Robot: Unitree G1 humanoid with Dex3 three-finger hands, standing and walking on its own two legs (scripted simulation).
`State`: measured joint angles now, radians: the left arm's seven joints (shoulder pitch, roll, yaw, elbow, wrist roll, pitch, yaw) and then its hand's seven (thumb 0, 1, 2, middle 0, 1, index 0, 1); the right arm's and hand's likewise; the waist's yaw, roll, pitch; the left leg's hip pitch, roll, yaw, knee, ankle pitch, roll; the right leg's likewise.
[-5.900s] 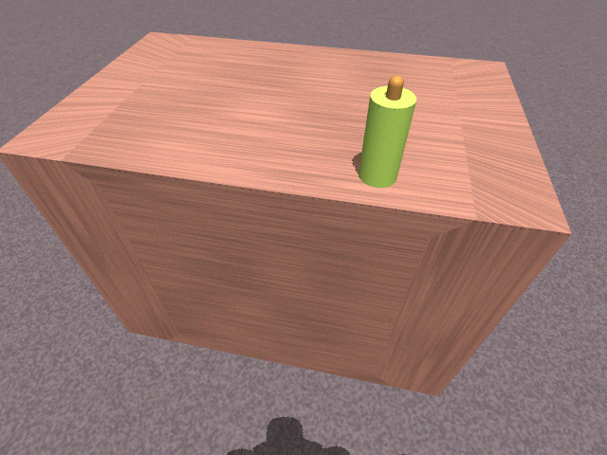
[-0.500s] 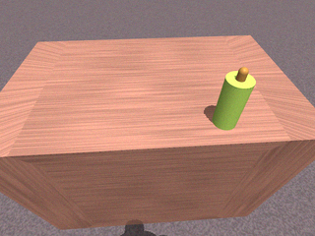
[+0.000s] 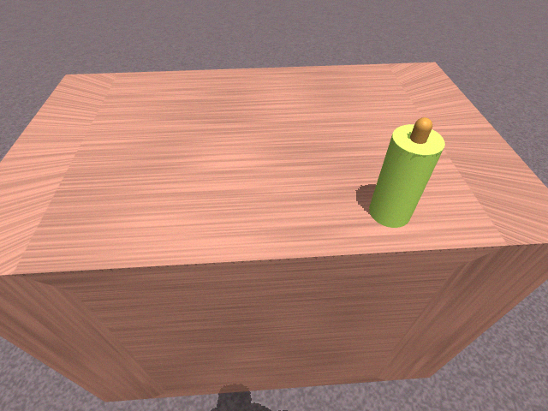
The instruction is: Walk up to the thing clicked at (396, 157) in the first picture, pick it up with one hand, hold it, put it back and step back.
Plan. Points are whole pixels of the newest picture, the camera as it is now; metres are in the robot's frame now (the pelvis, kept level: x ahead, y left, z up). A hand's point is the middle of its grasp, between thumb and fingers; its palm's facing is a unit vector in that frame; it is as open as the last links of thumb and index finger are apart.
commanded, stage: rise first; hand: right
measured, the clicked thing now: (405, 171) +0.45 -0.20 +0.12
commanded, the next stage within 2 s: go down in 2.00 s
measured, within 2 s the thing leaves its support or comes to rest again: neither
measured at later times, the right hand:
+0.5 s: hand (451, 391) +0.18 -0.25 -0.08, palm faces +0.23 +0.91 -0.36, open 15.2 cm
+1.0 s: hand (491, 341) +0.20 -0.25 +0.06, palm faces +0.31 +0.87 -0.39, open 17.5 cm
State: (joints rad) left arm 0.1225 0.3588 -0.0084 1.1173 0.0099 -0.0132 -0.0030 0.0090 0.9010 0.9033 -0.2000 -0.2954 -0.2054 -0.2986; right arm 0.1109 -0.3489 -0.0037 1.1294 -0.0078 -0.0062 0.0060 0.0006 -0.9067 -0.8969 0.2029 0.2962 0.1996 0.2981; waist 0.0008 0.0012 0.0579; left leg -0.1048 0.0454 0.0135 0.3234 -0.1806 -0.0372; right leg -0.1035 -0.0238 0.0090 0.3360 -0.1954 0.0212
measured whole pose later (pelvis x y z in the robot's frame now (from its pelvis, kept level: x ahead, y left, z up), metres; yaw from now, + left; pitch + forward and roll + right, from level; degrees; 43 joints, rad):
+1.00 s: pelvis +0.01 +0.00 -0.01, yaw +0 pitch -2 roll +0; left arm 0.27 0.23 0.13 0.59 -0.02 -0.08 0.05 -0.01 -0.53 0.03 -0.06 -0.05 -0.07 -0.05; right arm 0.45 -0.30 -0.26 -0.11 0.05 -0.15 -0.04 -0.02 0.55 -0.04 0.05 0.05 0.05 0.05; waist -0.04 -0.05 0.04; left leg -0.14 0.04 0.01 0.44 -0.26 -0.03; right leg -0.13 -0.03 0.01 0.44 -0.26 0.03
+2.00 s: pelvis -0.01 +0.01 -0.01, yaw -1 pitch -4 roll +0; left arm 0.26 0.21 0.18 0.62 -0.02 -0.13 0.03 -0.01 -0.55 0.06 -0.06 -0.05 -0.06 -0.06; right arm 0.41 -0.34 -0.40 -0.34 0.06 -0.33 0.00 -0.02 0.54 -0.04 0.06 0.05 0.06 0.06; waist -0.05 -0.06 0.05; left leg -0.13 0.05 0.02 0.44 -0.23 -0.03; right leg -0.13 -0.02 0.02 0.43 -0.23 0.03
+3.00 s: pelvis +0.00 +0.00 -0.01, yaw -1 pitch +0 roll +0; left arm 0.23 0.25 0.01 0.70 -0.01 -0.20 0.19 -0.01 -0.54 0.06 -0.05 -0.05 -0.06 -0.05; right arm -0.28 -0.63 -0.63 0.46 0.26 0.01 0.48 -0.02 0.60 -0.06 0.02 0.05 0.04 0.05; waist -0.02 -0.03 -0.04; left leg -0.23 0.04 0.02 0.47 -0.25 -0.03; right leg -0.23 -0.03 0.02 0.49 -0.26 0.03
